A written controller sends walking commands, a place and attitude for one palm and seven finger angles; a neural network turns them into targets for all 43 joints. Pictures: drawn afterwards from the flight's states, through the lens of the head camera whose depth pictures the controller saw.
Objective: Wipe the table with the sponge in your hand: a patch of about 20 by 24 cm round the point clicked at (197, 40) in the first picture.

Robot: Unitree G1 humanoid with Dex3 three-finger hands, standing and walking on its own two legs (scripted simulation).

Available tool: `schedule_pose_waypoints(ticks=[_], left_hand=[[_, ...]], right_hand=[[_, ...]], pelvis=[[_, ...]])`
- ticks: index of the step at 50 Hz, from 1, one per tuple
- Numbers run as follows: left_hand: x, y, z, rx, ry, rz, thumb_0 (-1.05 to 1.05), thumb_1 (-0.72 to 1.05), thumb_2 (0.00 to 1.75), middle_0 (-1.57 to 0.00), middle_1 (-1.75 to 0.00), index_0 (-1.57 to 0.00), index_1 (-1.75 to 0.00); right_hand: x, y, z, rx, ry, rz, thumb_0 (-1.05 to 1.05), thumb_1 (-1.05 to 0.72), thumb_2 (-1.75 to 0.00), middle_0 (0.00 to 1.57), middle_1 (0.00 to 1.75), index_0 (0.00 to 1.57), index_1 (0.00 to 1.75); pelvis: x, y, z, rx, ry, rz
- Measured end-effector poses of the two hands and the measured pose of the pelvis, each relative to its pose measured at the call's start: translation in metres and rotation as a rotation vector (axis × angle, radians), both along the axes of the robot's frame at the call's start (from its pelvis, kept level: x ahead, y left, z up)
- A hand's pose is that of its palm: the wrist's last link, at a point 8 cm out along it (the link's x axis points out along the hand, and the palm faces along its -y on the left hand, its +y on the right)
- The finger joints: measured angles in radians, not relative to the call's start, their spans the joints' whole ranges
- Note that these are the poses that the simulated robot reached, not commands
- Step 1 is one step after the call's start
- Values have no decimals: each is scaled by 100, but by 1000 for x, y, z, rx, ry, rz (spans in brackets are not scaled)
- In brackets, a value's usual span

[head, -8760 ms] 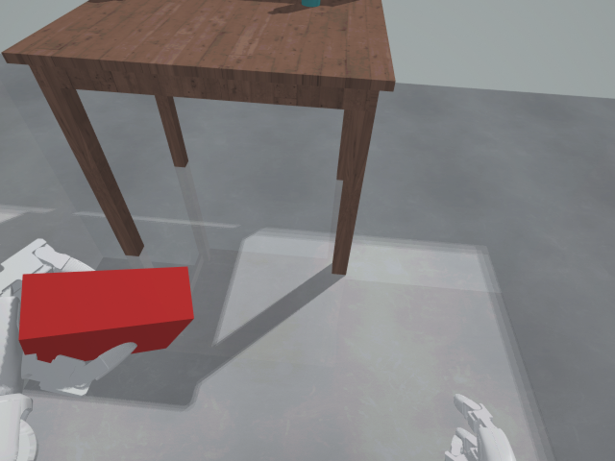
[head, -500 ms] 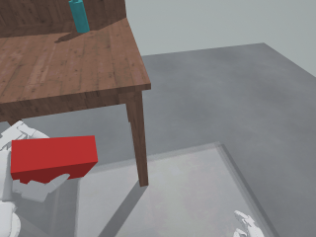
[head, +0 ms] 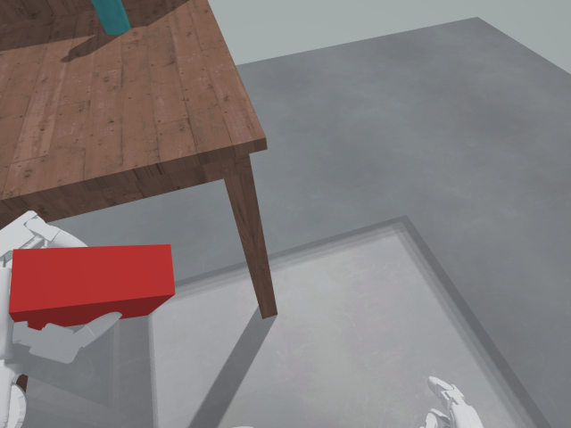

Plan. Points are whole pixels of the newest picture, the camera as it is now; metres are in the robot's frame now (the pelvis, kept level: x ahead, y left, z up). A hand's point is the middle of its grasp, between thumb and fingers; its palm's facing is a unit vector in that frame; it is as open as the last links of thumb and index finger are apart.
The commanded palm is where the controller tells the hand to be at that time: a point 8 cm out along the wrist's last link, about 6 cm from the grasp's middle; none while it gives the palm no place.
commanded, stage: take the last steps up to it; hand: left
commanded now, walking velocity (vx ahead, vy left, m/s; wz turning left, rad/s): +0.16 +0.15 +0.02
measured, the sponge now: (117, 287) +0.24 +0.19 +0.14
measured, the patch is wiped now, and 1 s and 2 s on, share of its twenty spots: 0.00 0.00 0.00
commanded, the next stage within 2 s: come to a stop and stand still in 0.22 s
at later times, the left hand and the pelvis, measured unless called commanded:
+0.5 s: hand (2, 243) +0.28 +0.31 +0.18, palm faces +0.39 -0.83 -0.41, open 9.8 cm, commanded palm +0.21 +0.35 +0.19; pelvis +0.05 +0.07 +0.01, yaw -1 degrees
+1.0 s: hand (52, 294) +0.23 +0.25 +0.15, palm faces +0.23 -0.89 -0.39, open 9.7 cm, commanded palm +0.20 +0.31 +0.19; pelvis +0.02 +0.04 +0.01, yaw -4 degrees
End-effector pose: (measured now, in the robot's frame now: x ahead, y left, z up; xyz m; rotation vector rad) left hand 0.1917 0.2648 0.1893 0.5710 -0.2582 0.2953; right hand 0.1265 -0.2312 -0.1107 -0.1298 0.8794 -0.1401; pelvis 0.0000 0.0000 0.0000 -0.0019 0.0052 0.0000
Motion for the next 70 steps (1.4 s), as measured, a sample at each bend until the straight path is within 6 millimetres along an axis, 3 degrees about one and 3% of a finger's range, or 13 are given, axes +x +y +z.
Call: schedule_pose_waypoints(ticks=[6,12,16,21,28,34,36,40,46,49,54,60,70], left_hand=[[10,8,-1,10,57,-10,-1,-46,100,-78,-135,-78,-135],[21,31,8,27,19,-19,-1,-46,100,-78,-135,-78,-135],[31,60,7,31,-56,-21,-1,-46,100,-78,-135,-78,-135],[46,86,1,-13,-81,12,-1,-46,100,-78,-135,-78,-135],[39,74,12,-80,-88,-16,-1,-46,100,-78,-135,-78,-135],[34,61,23,33,-64,-12,-1,-46,100,-78,-135,-78,-135],[43,73,31,124,-100,9,-1,-46,100,-78,-135,-78,-135],[50,88,21,15,-72,105,-1,-46,100,-78,-135,-78,-135],[20,38,-18,-118,54,-42,-1,-46,100,-78,-135,-78,-135],[8,30,-25,-141,69,-99,-1,-46,100,-78,-135,-78,-135],[15,58,-14,-134,-33,-46,-1,-46,100,-78,-135,-78,-135],[33,80,3,-165,-145,-10,-1,-46,100,-78,-135,-78,-135],[46,90,-18,-134,19,-56,-1,-46,100,-78,-135,-78,-135]], right_hand=[[16,-9,19,-46,19,-22,1,-91,-90,20,30,20,30],[42,3,32,-118,3,0,1,-91,-90,20,30,20,30],[66,25,30,-145,-61,-21,1,-91,-90,20,30,20,30],[85,72,35,-65,-112,6,1,-91,-90,20,30,19,30],[88,113,45,21,-136,111,1,-90,-90,21,30,20,30],[81,99,34,37,-144,135,1,-90,-90,21,30,20,30],[76,85,23,19,-135,155,1,-90,-90,21,30,20,30],[57,52,23,3,-118,102,1,-90,-90,21,30,20,30],[33,12,46,-98,-159,11,1,-91,-90,20,30,20,30],[25,6,56,-157,-164,-4,1,-91,-90,20,30,20,30],[23,19,63,-183,-169,3,1,-91,-90,20,30,19,30],[29,54,64,-132,-187,41,1,-91,-90,20,30,20,30],[50,103,56,-55,-153,87,1,-90,-90,21,30,20,30]], pelvis=[[15,7,12,35,12,-15],[30,31,13,48,12,-8],[44,58,-2,33,-1,-16],[48,68,0,19,-21,-12],[49,67,10,-7,-15,-20],[43,51,6,-1,-8,-27],[36,43,-1,1,-13,-17],[26,37,2,9,-46,-17],[23,39,5,4,-54,-36],[22,41,6,-5,-60,-61],[19,46,7,-21,-74,-66],[21,60,11,-34,-68,-65],[39,80,15,-15,-27,-61]])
